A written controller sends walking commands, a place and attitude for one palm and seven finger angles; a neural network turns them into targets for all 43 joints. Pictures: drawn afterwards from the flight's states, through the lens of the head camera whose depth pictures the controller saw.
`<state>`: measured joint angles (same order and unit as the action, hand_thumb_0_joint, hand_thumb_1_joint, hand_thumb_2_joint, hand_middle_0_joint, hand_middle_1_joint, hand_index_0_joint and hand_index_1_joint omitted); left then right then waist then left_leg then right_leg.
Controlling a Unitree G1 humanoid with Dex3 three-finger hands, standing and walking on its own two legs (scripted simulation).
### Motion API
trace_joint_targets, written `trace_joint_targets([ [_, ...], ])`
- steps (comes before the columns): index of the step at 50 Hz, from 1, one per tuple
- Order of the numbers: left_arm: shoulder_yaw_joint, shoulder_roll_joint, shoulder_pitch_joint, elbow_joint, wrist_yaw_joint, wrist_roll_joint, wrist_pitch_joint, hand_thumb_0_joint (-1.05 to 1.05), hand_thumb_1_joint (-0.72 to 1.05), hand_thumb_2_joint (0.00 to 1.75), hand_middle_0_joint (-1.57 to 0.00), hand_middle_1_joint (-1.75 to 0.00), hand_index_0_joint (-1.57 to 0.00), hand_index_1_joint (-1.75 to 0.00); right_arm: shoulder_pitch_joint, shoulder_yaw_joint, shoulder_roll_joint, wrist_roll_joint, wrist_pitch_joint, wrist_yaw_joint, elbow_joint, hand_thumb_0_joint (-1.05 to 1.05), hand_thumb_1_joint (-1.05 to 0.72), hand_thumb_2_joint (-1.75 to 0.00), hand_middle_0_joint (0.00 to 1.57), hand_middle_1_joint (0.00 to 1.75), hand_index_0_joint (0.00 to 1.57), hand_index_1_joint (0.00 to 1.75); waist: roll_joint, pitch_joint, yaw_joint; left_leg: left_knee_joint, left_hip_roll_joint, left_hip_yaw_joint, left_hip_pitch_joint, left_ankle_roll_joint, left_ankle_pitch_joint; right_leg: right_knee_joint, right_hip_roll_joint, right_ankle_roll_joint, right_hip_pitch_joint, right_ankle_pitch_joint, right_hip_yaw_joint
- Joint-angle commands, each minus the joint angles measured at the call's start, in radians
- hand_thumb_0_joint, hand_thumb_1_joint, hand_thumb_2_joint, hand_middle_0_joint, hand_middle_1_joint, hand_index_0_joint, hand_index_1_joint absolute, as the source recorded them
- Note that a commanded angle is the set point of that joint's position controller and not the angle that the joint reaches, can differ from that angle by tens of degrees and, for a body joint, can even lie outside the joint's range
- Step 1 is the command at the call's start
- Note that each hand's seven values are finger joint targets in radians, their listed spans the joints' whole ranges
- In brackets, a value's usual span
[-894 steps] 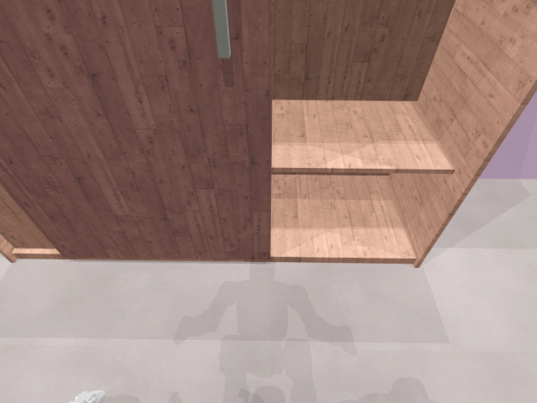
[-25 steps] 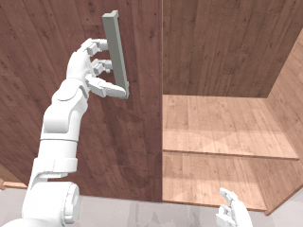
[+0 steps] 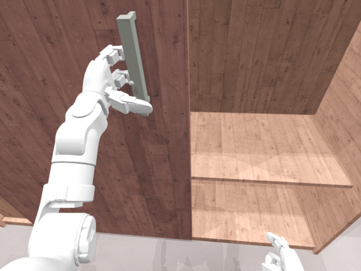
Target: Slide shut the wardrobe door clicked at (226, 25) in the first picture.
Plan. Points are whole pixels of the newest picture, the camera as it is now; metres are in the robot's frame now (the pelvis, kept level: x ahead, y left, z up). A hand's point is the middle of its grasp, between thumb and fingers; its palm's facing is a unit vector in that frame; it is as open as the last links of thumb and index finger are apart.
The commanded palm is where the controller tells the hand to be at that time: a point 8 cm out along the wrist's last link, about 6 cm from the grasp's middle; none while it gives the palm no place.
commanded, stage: slide the fingers in behind the handle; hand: left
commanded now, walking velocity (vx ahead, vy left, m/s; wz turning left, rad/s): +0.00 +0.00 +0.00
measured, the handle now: (138, 68) +0.44 +0.12 +0.27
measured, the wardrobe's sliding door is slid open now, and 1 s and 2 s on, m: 0.63 0.63 0.63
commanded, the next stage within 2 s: grip the handle and tug to test in 1.46 s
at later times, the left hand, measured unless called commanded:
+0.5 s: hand (137, 84) +0.39 +0.11 +0.26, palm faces -0.01 -1.00 -0.02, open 14.0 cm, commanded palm +0.37 +0.15 +0.26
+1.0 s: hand (144, 84) +0.39 +0.09 +0.26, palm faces -0.02 -1.00 -0.01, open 14.1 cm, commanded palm +0.37 +0.14 +0.26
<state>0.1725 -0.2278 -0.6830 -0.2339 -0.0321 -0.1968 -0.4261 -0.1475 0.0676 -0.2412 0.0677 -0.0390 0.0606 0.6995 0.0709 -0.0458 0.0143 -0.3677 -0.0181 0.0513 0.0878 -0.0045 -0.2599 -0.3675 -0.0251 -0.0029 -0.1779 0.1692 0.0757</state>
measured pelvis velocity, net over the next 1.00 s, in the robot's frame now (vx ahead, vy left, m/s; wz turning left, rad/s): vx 0.00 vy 0.00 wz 0.00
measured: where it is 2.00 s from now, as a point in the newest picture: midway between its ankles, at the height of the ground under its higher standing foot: outside the picture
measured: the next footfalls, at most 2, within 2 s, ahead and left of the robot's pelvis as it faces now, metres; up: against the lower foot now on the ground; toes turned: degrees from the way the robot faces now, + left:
none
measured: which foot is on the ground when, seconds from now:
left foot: down 0.00-1.00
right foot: down 0.00-1.00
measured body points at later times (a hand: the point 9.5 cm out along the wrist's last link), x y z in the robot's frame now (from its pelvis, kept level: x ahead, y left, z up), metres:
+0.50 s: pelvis +0.00 -0.01 +0.00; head -0.03 -0.03 +0.45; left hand +0.38 +0.16 +0.26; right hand +0.19 -0.22 -0.09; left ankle -0.04 +0.11 -0.75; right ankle +0.02 -0.12 -0.75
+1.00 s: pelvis +0.00 +0.00 +0.00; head -0.02 -0.02 +0.45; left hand +0.38 +0.15 +0.26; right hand +0.19 -0.22 -0.10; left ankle -0.04 +0.11 -0.75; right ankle +0.02 -0.12 -0.75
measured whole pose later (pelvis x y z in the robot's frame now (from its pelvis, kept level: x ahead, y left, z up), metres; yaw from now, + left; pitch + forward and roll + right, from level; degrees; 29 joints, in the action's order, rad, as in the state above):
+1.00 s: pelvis +0.00 +0.00 +0.00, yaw +0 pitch -1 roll +0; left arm 0.11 -0.15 -0.67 -0.16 0.05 -0.19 -0.46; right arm -0.13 0.06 -0.23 0.06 -0.02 0.04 0.70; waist 0.07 -0.04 0.02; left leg -0.37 -0.02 0.05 0.08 0.00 -0.26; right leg -0.37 -0.02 0.00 -0.17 0.17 0.07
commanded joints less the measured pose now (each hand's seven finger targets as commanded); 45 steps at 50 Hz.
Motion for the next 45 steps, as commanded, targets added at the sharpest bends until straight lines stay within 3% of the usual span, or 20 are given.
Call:
trace_joint_targets([
  [1, 0.052, -0.170, -0.451, 0.262, 0.007, -0.004, 0.072, 0.00, -0.50, 0.30, -0.30, -1.20, -0.30, -1.20, 0.173, -0.040, -0.098, 0.003, -0.057, 0.004, -0.180, 0.00, -0.90, -0.90, 0.20, 0.30, 0.20, 0.30, -0.092, -0.289, 0.013, 0.031, 0.018, -0.037, -0.024, -0.021, 0.314, 0.013, 0.029, -0.025, 0.172, -0.245, -0.026],
  [4, 0.018, -0.132, -0.466, 0.297, 0.001, -0.006, 0.061, 0.00, -0.50, 0.30, -0.30, -1.20, -0.30, -1.20, 0.180, -0.041, -0.094, 0.006, -0.058, 0.001, -0.182, 0.00, -0.90, -0.90, 0.20, 0.30, 0.20, 0.30, -0.069, -0.287, 0.002, 0.026, 0.021, -0.029, -0.040, -0.022, 0.317, 0.013, 0.031, -0.022, 0.161, -0.265, -0.028],
  [7, 0.036, -0.144, -0.435, 0.246, 0.011, -0.011, 0.039, 0.00, -0.50, 0.30, -0.30, -1.20, -0.30, -1.20, 0.182, -0.037, -0.098, 0.005, -0.052, 0.003, -0.173, 0.00, -0.90, -0.90, 0.20, 0.30, 0.20, 0.30, -0.099, -0.241, 0.004, 0.033, 0.021, -0.033, -0.008, -0.024, 0.273, 0.022, 0.031, -0.020, 0.144, -0.216, -0.027],
  [11, 0.041, -0.157, -0.446, 0.247, 0.025, -0.003, 0.031, 0.00, -0.50, 0.30, -0.30, -1.20, -0.30, -1.20, 0.188, -0.037, -0.098, 0.004, -0.046, 0.004, -0.170, 0.00, -0.90, -0.90, 0.20, 0.30, 0.20, 0.30, -0.093, -0.246, 0.007, 0.031, 0.024, -0.032, -0.009, -0.026, 0.265, 0.026, 0.029, -0.021, 0.145, -0.200, -0.032],
  [12, 0.022, -0.129, -0.458, 0.247, 0.022, -0.009, 0.032, 0.00, -0.50, 0.30, -0.30, -1.20, -0.30, -1.20, 0.190, -0.035, -0.094, 0.006, -0.047, 0.005, -0.173, 0.00, -0.90, -0.90, 0.20, 0.30, 0.20, 0.30, -0.105, -0.238, -0.001, 0.034, 0.023, -0.031, -0.007, -0.028, 0.248, 0.031, 0.029, -0.017, 0.137, -0.187, -0.032],
  [13, 0.043, -0.155, -0.463, 0.225, 0.023, -0.012, 0.030, 0.00, -0.50, 0.30, -0.30, -1.20, -0.30, -1.20, 0.187, -0.036, -0.097, 0.006, -0.047, 0.008, -0.168, 0.00, -0.90, -0.90, 0.20, 0.30, 0.20, 0.30, -0.127, -0.228, -0.001, 0.033, 0.023, -0.032, 0.001, -0.031, 0.235, 0.035, 0.031, -0.015, 0.133, -0.177, -0.034],
  [20, 0.012, -0.121, -0.484, 0.287, 0.014, -0.010, 0.058, 0.00, -0.50, 0.30, -0.30, -1.20, -0.30, -1.20, 0.192, -0.037, -0.088, 0.005, -0.056, 0.004, -0.182, 0.00, -0.90, -0.90, 0.20, 0.30, 0.20, 0.30, -0.081, -0.298, 0.000, 0.021, 0.027, -0.028, -0.037, -0.030, 0.292, 0.015, 0.028, -0.019, 0.170, -0.255, -0.037],
  [22, 0.012, -0.118, -0.464, 0.240, 0.017, -0.013, 0.048, 0.00, -0.50, 0.30, -0.30, -1.20, -0.30, -1.20, 0.189, -0.035, -0.092, 0.005, -0.050, 0.004, -0.171, 0.00, -0.90, -0.90, 0.20, 0.30, 0.20, 0.30, -0.096, -0.252, -0.003, 0.027, 0.024, -0.031, -0.016, -0.028, 0.272, 0.024, 0.028, -0.018, 0.149, -0.228, -0.032],
  [27, -0.015, -0.088, -0.502, 0.269, 0.035, -0.006, 0.041, 0.00, -0.50, 0.30, -0.30, -1.20, -0.30, -1.20, 0.195, -0.036, -0.088, 0.003, -0.050, 0.001, -0.172, 0.00, -0.90, -0.90, 0.20, 0.30, 0.20, 0.30, -0.071, -0.255, -0.004, 0.028, 0.026, -0.033, -0.028, -0.026, 0.271, 0.022, 0.028, -0.020, 0.139, -0.217, -0.031],
  [28, 0.022, -0.124, -0.486, 0.261, 0.043, -0.006, 0.040, 0.00, -0.50, 0.30, -0.30, -1.20, -0.30, -1.20, 0.190, -0.037, -0.089, 0.001, -0.047, 0.001, -0.169, 0.00, -0.90, -0.90, 0.20, 0.30, 0.20, 0.30, -0.093, -0.272, 0.004, 0.025, 0.025, -0.034, -0.026, -0.026, 0.285, 0.019, 0.030, -0.021, 0.156, -0.230, -0.032],
  [30, 0.009, -0.100, -0.475, 0.289, 0.045, -0.006, 0.040, 0.00, -0.50, 0.30, -0.30, -1.20, -0.30, -1.20, 0.194, -0.038, -0.085, -0.001, -0.047, -0.001, -0.178, 0.00, -0.90, -0.90, 0.20, 0.30, 0.20, 0.30, -0.120, -0.299, 0.007, 0.022, 0.026, -0.030, -0.032, -0.029, 0.315, 0.008, 0.030, -0.019, 0.178, -0.274, -0.031],
  [31, 0.035, -0.131, -0.445, 0.262, 0.051, -0.004, 0.038, 0.00, -0.50, 0.30, -0.30, -1.20, -0.30, -1.20, 0.197, -0.038, -0.089, -0.002, -0.040, -0.001, -0.171, 0.00, -0.90, -0.90, 0.20, 0.30, 0.20, 0.30, -0.121, -0.281, 0.015, 0.023, 0.024, -0.029, -0.018, -0.027, 0.307, 0.013, 0.028, -0.020, 0.178, -0.260, -0.033],
  [36, 0.012, -0.113, -0.482, 0.232, 0.057, 0.003, 0.026, 0.00, -0.50, 0.30, -0.30, -1.20, -0.30, -1.20, 0.195, -0.037, -0.090, 0.000, -0.030, 0.002, -0.166, 0.00, -0.90, -0.90, 0.20, 0.30, 0.20, 0.30, -0.104, -0.234, 0.001, 0.027, 0.022, -0.025, -0.004, -0.028, 0.269, 0.026, 0.027, -0.018, 0.146, -0.213, -0.036],
  [39, -0.015, -0.079, -0.512, 0.277, 0.054, -0.001, 0.038, 0.00, -0.50, 0.30, -0.30, -1.20, -0.30, -1.20, 0.192, -0.038, -0.083, -0.001, -0.040, 0.001, -0.173, 0.00, -0.90, -0.90, 0.20, 0.30, 0.20, 0.30, -0.096, -0.274, -0.005, 0.023, 0.023, -0.026, -0.032, -0.030, 0.295, 0.019, 0.029, -0.018, 0.156, -0.247, -0.035],
  [40, 0.005, -0.103, -0.506, 0.290, 0.055, -0.001, 0.044, 0.00, -0.50, 0.30, -0.30, -1.20, -0.30, -1.20, 0.192, -0.040, -0.084, -0.001, -0.042, 0.000, -0.175, 0.00, -0.90, -0.90, 0.20, 0.30, 0.20, 0.30, -0.089, -0.297, 0.001, 0.019, 0.023, -0.026, -0.040, -0.029, 0.310, 0.013, 0.029, -0.020, 0.170, -0.266, -0.037],
  [42, -0.030, -0.063, -0.487, 0.279, 0.053, -0.004, 0.045, 0.00, -0.50, 0.30, -0.30, -1.20, -0.30, -1.20, 0.194, -0.038, -0.081, 0.000, -0.040, -0.002, -0.171, 0.00, -0.90, -0.90, 0.20, 0.30, 0.20, 0.30, -0.072, -0.280, -0.003, 0.021, 0.021, -0.028, -0.039, -0.024, 0.309, 0.014, 0.030, -0.021, 0.157, -0.258, -0.032],
  [43, -0.027, -0.065, -0.499, 0.277, 0.055, -0.005, 0.045, 0.00, -0.50, 0.30, -0.30, -1.20, -0.30, -1.20, 0.188, -0.039, -0.083, -0.001, -0.041, -0.002, -0.168, 0.00, -0.90, -0.90, 0.20, 0.30, 0.20, 0.30, -0.100, -0.277, -0.006, 0.023, 0.019, -0.032, -0.039, -0.023, 0.308, 0.015, 0.032, -0.021, 0.154, -0.255, -0.028],
  [45, -0.035, -0.054, -0.496, 0.316, 0.058, -0.001, 0.045, 0.00, -0.50, 0.30, -0.30, -1.20, -0.30, -1.20, 0.193, -0.041, -0.081, -0.001, -0.045, -0.005, -0.173, 0.00, -0.90, -0.90, 0.20, 0.30, 0.20, 0.30, -0.073, -0.303, -0.001, 0.020, 0.020, -0.032, -0.053, -0.021, 0.330, 0.006, 0.032, -0.023, 0.163, -0.273, -0.028],
])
